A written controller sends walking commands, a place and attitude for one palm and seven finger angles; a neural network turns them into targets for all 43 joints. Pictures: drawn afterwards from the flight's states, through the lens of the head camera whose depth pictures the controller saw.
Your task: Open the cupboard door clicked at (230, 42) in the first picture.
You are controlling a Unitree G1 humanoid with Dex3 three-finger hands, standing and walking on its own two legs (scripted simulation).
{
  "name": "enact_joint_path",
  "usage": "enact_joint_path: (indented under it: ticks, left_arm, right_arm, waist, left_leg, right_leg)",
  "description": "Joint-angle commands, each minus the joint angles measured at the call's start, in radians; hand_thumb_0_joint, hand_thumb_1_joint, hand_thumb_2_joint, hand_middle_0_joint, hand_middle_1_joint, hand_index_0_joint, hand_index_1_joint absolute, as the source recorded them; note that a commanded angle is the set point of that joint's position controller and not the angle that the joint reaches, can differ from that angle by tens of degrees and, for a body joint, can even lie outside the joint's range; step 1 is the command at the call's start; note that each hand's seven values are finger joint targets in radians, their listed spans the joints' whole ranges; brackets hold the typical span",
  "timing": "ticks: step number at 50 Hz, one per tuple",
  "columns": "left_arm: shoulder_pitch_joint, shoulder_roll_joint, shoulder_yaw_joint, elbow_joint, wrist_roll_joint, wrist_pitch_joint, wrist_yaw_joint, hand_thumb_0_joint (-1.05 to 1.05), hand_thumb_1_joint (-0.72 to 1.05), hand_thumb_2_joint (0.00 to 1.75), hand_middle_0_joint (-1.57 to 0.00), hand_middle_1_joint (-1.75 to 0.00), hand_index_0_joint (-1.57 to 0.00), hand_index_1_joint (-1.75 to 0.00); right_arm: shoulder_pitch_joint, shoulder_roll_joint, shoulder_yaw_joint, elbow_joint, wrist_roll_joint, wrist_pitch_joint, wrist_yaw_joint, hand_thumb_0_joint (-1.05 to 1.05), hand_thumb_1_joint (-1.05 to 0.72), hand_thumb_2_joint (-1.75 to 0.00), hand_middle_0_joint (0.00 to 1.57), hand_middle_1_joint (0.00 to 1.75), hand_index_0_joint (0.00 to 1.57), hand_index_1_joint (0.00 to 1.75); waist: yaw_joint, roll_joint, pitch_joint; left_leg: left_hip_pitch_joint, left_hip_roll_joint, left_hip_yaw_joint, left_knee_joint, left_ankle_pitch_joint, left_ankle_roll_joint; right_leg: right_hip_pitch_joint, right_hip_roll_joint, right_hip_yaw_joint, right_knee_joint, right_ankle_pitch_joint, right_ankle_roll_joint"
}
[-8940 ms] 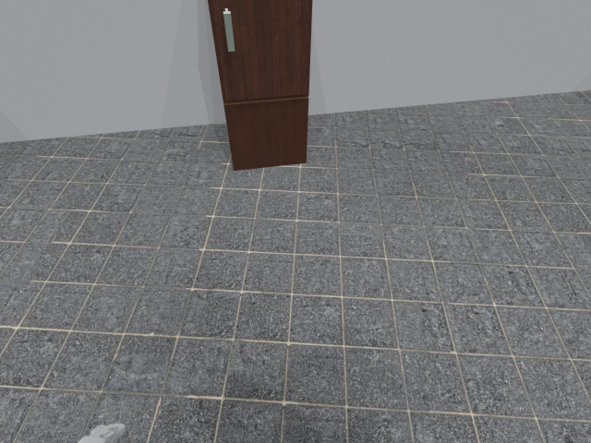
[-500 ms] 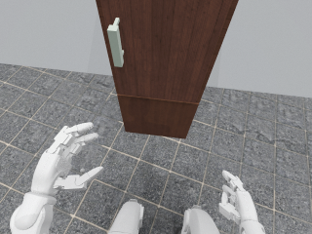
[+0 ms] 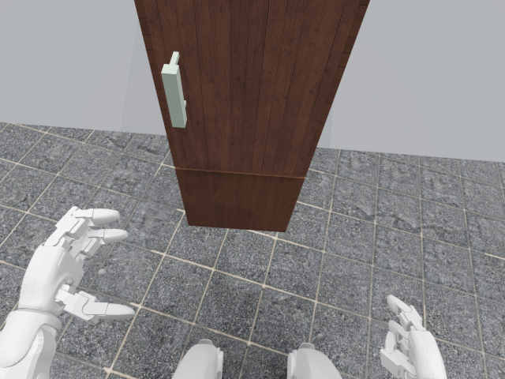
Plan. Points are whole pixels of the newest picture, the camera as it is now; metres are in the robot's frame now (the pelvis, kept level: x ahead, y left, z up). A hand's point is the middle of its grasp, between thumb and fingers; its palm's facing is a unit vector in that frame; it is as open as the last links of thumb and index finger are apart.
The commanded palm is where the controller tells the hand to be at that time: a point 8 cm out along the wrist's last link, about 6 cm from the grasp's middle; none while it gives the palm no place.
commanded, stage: raise the hand with hooked fingers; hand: left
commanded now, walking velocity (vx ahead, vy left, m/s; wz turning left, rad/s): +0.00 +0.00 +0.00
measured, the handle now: (177, 90) +0.63 +0.20 +0.04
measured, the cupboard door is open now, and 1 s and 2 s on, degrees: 0 0 0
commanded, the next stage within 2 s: move the hooked fingers beside the handle in 0.90 s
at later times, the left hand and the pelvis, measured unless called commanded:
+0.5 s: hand (80, 227) +0.31 +0.27 +0.06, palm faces +0.02 -1.00 -0.03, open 14.0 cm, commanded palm +0.27 +0.31 +0.06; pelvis +0.01 -0.01 +0.01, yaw +0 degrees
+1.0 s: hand (83, 236) +0.29 +0.26 +0.06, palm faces +0.02 -1.00 -0.03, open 14.0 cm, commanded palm +0.27 +0.31 +0.06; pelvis +0.01 -0.01 +0.01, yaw +0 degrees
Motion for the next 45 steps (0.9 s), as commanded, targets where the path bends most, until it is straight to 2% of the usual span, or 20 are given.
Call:
enact_joint_path:
  ticks: [1,3,7,9,11,14,17,20,21,23,24,28,29,31,32,33,34,36,41,45]
  left_arm:
    - [-0.087,0.166,0.146,-0.150,-0.035,-0.080,0.034,0.00,-0.50,0.30,-0.30,-1.20,-0.30,-1.20]
    - [-0.124,0.152,0.122,-0.065,-0.030,-0.067,0.010,0.00,-0.50,0.30,-0.30,-1.20,-0.30,-1.20]
    - [-0.217,0.202,0.124,-0.007,-0.026,-0.039,-0.072,0.00,-0.50,0.30,-0.30,-1.20,-0.30,-1.20]
    - [-0.283,0.260,0.165,-0.029,-0.039,-0.040,-0.107,0.00,-0.50,0.30,-0.30,-1.20,-0.30,-1.20]
    - [-0.309,0.298,0.208,-0.052,-0.056,-0.058,-0.121,0.00,-0.50,0.30,-0.30,-1.20,-0.30,-1.20]
    - [-0.336,0.343,0.261,-0.056,-0.074,-0.090,-0.116,0.00,-0.50,0.30,-0.30,-1.20,-0.30,-1.20]
    - [-0.326,0.319,0.258,0.034,-0.078,-0.089,-0.115,0.00,-0.50,0.30,-0.30,-1.20,-0.30,-1.20]
    - [-0.345,0.324,0.256,0.132,-0.075,-0.049,-0.141,0.00,-0.50,0.30,-0.30,-1.20,-0.30,-1.20]
    - [-0.332,0.301,0.234,0.162,-0.076,-0.031,-0.155,0.00,-0.50,0.30,-0.30,-1.20,-0.30,-1.20]
    - [-0.319,0.273,0.208,0.175,-0.087,-0.010,-0.182,0.00,-0.50,0.30,-0.30,-1.20,-0.30,-1.20]
    - [-0.324,0.282,0.211,0.156,-0.085,-0.010,-0.189,0.00,-0.50,0.30,-0.30,-1.20,-0.30,-1.20]
    - [-0.356,0.353,0.262,0.068,-0.082,-0.055,-0.164,0.00,-0.50,0.30,-0.30,-1.20,-0.30,-1.20]
    - [-0.355,0.357,0.272,0.057,-0.079,-0.072,-0.153,0.00,-0.50,0.30,-0.30,-1.20,-0.30,-1.20]
    - [-0.347,0.353,0.287,0.062,-0.080,-0.101,-0.128,0.00,-0.50,0.30,-0.30,-1.20,-0.30,-1.20]
    - [-0.349,0.340,0.279,0.063,-0.080,-0.112,-0.120,0.00,-0.50,0.30,-0.30,-1.20,-0.30,-1.20]
    - [-0.365,0.355,0.287,0.058,-0.080,-0.118,-0.114,0.00,-0.50,0.30,-0.30,-1.20,-0.30,-1.20]
    - [-0.368,0.343,0.274,0.064,-0.073,-0.118,-0.114,0.00,-0.50,0.30,-0.30,-1.20,-0.30,-1.20]
    - [-0.349,0.323,0.251,0.082,-0.068,-0.107,-0.120,0.00,-0.50,0.30,-0.30,-1.20,-0.30,-1.20]
    - [-0.340,0.317,0.234,0.121,-0.069,-0.067,-0.151,0.00,-0.50,0.30,-0.30,-1.20,-0.30,-1.20]
    - [-0.380,0.333,0.252,0.100,-0.078,-0.083,-0.149,0.00,-0.50,0.30,-0.30,-1.20,-0.30,-1.20]
  right_arm:
    - [0.008,-0.130,-0.053,-0.117,-0.003,-0.039,0.005,0.00,-0.90,-0.90,0.20,0.30,0.20,0.30]
    - [0.014,-0.141,-0.052,-0.115,-0.002,-0.032,0.007,0.00,-0.90,-0.90,0.20,0.30,0.20,0.30]
    - [0.019,-0.162,-0.052,-0.124,0.006,-0.026,-0.001,0.00,-0.90,-0.90,0.20,0.30,0.20,0.30]
    - [0.024,-0.164,-0.050,-0.122,0.004,-0.027,-0.006,0.00,-0.90,-0.90,0.20,0.30,0.20,0.30]
    - [0.024,-0.160,-0.051,-0.118,0.001,-0.031,-0.011,0.00,-0.90,-0.90,0.20,0.30,0.20,0.30]
    - [0.026,-0.150,-0.043,-0.104,-0.007,-0.036,-0.009,0.00,-0.90,-0.90,0.20,0.30,0.20,0.30]
    - [0.025,-0.150,-0.044,-0.090,-0.002,-0.031,-0.006,0.00,-0.90,-0.90,0.20,0.30,0.20,0.30]
    - [0.035,-0.160,-0.045,-0.090,0.003,-0.016,-0.005,0.00,-0.90,-0.90,0.20,0.30,0.20,0.30]
    - [0.037,-0.163,-0.045,-0.095,0.006,-0.012,-0.004,0.00,-0.90,-0.90,0.20,0.30,0.20,0.30]
    - [0.040,-0.168,-0.048,-0.113,0.009,-0.011,-0.003,0.00,-0.90,-0.90,0.20,0.30,0.20,0.30]
    - [0.042,-0.170,-0.050,-0.113,0.010,-0.010,-0.001,0.00,-0.90,-0.90,0.20,0.30,0.20,0.30]
    - [0.043,-0.168,-0.053,-0.123,-0.003,-0.012,0.003,0.00,-0.90,-0.90,0.20,0.30,0.20,0.30]
    - [0.049,-0.161,-0.052,-0.119,-0.004,-0.010,0.006,0.00,-0.90,-0.90,0.20,0.30,0.20,0.30]
    - [0.045,-0.156,-0.052,-0.118,-0.004,-0.008,0.008,0.00,-0.90,-0.90,0.20,0.30,0.20,0.30]
    - [0.041,-0.154,-0.053,-0.115,-0.003,-0.007,0.008,0.00,-0.90,-0.90,0.20,0.30,0.20,0.30]
    - [0.042,-0.156,-0.051,-0.113,-0.005,-0.006,0.006,0.00,-0.90,-0.90,0.20,0.30,0.20,0.30]
    - [0.039,-0.153,-0.050,-0.111,-0.002,-0.004,0.006,0.00,-0.90,-0.90,0.20,0.30,0.20,0.30]
    - [0.040,-0.155,-0.050,-0.111,0.002,-0.002,0.005,0.00,-0.90,-0.90,0.20,0.30,0.20,0.30]
    - [0.040,-0.162,-0.049,-0.116,0.006,0.005,-0.001,0.00,-0.90,-0.90,0.20,0.30,0.20,0.30]
    - [0.034,-0.160,-0.045,-0.114,0.003,0.000,-0.005,0.00,-0.90,-0.90,0.20,0.30,0.20,0.30]
  waist:
    - [0.016,0.112,-0.222]
    - [-0.004,0.079,-0.180]
    - [-0.018,0.060,-0.219]
    - [-0.008,0.092,-0.285]
    - [0.002,0.072,-0.340]
    - [0.020,0.118,-0.362]
    - [0.013,0.104,-0.304]
    - [0.004,0.086,-0.284]
    - [-0.001,0.063,-0.269]
    - [0.000,0.037,-0.280]
    - [0.004,0.045,-0.306]
    - [0.013,0.061,-0.331]
    - [0.017,0.076,-0.342]
    - [0.018,0.067,-0.318]
    - [0.014,0.088,-0.299]
    - [0.015,0.097,-0.298]
    - [0.013,0.129,-0.299]
    - [0.006,0.128,-0.287]
    - [-0.003,0.067,-0.285]
    - [0.000,0.083,-0.282]
  left_leg:
    - [0.187,-0.022,-0.046,-0.238,0.349,-0.037]
    - [0.147,-0.024,-0.045,-0.230,0.302,-0.031]
    - [0.143,-0.028,-0.029,-0.222,0.267,-0.016]
    - [0.182,-0.027,-0.030,-0.217,0.331,-0.017]
    - [0.202,-0.025,-0.029,-0.207,0.390,-0.014]
    - [0.224,-0.024,-0.029,-0.203,0.453,-0.020]
    - [0.200,-0.022,-0.026,-0.207,0.436,-0.021]
    - [0.171,-0.024,-0.014,-0.211,0.405,-0.015]
    - [0.156,-0.026,-0.010,-0.216,0.377,-0.013]
    - [0.151,-0.029,-0.010,-0.216,0.383,-0.007]
    - [0.163,-0.029,-0.007,-0.218,0.390,-0.007]
    - [0.167,-0.027,-0.010,-0.209,0.415,-0.005]
    - [0.183,-0.026,-0.010,-0.216,0.422,-0.008]
    - [0.172,-0.026,-0.011,-0.221,0.392,-0.010]
    - [0.174,-0.026,-0.010,-0.225,0.377,-0.011]
    - [0.171,-0.024,-0.013,-0.224,0.374,-0.012]
    - [0.186,-0.025,-0.008,-0.230,0.364,-0.013]
    - [0.194,-0.025,-0.010,-0.243,0.347,-0.013]
    - [0.168,-0.026,-0.009,-0.243,0.319,-0.006]
    - [0.179,-0.026,-0.016,-0.242,0.323,-0.008]
  right_leg:
    - [0.159,0.065,-0.017,-0.110,0.158,-0.044]
    - [0.141,0.069,-0.014,-0.117,0.136,-0.045]
    - [0.166,0.062,0.010,-0.147,0.133,-0.039]
    - [0.201,0.065,0.015,-0.136,0.189,-0.045]
    - [0.246,0.064,0.022,-0.129,0.244,-0.043]
    - [0.260,0.067,0.023,-0.117,0.287,-0.047]
    - [0.240,0.065,0.020,-0.123,0.275,-0.044]
    - [0.243,0.063,0.027,-0.139,0.269,-0.039]
    - [0.245,0.061,0.029,-0.150,0.253,-0.037]
    - [0.263,0.062,0.033,-0.155,0.263,-0.040]
    - [0.271,0.060,0.035,-0.156,0.272,-0.037]
    - [0.284,0.065,0.042,-0.142,0.285,-0.042]
    - [0.286,0.065,0.041,-0.142,0.285,-0.041]
    - [0.273,0.065,0.039,-0.142,0.250,-0.041]
    - [0.254,0.064,0.038,-0.145,0.233,-0.040]
    - [0.251,0.067,0.036,-0.139,0.223,-0.045]
    - [0.244,0.064,0.040,-0.145,0.216,-0.043]
    - [0.236,0.062,0.034,-0.154,0.201,-0.040]
    - [0.255,0.062,0.037,-0.171,0.194,-0.034]
    - [0.244,0.064,0.035,-0.166,0.190,-0.039]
